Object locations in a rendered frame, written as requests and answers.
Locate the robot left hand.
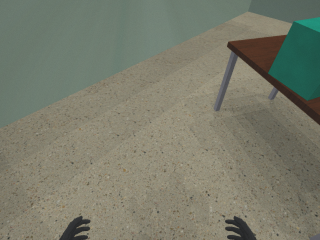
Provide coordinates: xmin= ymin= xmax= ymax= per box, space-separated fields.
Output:
xmin=59 ymin=216 xmax=91 ymax=240

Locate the robot right hand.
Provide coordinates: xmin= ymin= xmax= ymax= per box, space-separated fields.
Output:
xmin=225 ymin=216 xmax=257 ymax=240

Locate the carton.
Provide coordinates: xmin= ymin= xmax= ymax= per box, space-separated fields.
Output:
xmin=268 ymin=17 xmax=320 ymax=101

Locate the table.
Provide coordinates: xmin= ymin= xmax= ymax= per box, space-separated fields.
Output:
xmin=213 ymin=35 xmax=320 ymax=240

